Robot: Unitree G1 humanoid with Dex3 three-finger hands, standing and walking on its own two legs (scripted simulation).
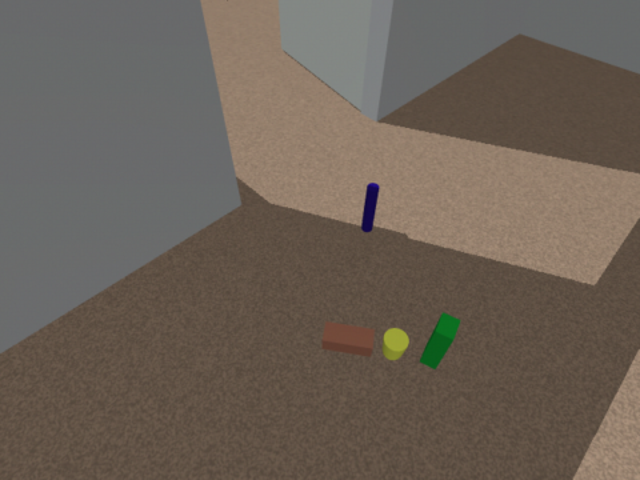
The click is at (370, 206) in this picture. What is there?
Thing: slim round
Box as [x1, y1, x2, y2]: [361, 183, 378, 231]
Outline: 375,183 370,183 367,185 361,227 364,231 369,231 372,226 378,191 378,185
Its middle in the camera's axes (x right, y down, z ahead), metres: +0.21 -0.14 +1.59
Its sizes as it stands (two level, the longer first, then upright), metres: 0.046 0.046 0.237
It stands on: the floor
